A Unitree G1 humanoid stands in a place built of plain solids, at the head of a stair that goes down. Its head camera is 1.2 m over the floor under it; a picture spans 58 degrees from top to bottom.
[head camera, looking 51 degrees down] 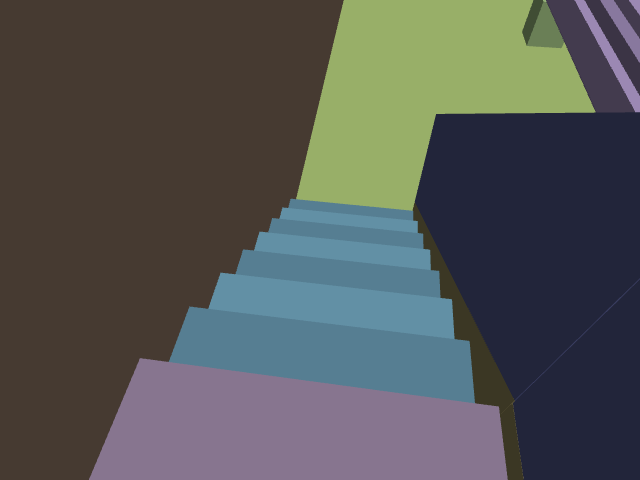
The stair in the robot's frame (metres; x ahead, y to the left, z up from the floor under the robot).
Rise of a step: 0.20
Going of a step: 0.29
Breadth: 1.03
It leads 8 degrees to the right of straight ahead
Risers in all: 8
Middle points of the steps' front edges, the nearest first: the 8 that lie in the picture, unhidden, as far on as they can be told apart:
0.46 0.02 0.00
0.75 -0.02 -0.20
1.04 -0.06 -0.40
1.33 -0.10 -0.61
1.62 -0.14 -0.81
1.92 -0.18 -1.01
2.21 -0.22 -1.21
2.50 -0.26 -1.41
